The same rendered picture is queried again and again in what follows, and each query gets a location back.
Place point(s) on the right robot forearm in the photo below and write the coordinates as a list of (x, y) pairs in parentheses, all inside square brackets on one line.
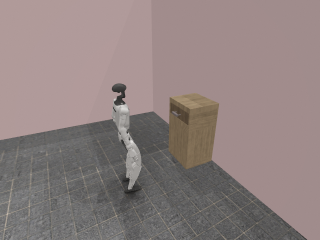
[(124, 136)]

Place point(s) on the left robot upper arm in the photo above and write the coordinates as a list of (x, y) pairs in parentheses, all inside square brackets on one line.
[(112, 115)]

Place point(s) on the left robot foot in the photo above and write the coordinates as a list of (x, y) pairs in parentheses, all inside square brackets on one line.
[(125, 179)]

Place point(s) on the right robot hand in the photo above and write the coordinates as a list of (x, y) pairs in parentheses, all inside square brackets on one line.
[(132, 153)]

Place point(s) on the drawer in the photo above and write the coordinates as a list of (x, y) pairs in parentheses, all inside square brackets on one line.
[(184, 117)]

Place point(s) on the handle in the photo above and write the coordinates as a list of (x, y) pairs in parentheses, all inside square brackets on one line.
[(175, 113)]

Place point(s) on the cabinet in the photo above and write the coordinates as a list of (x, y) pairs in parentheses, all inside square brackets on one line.
[(192, 144)]

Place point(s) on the right robot upper arm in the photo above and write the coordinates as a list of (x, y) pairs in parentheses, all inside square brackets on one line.
[(123, 116)]

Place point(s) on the robot left shin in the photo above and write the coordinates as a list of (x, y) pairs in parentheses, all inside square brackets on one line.
[(128, 167)]

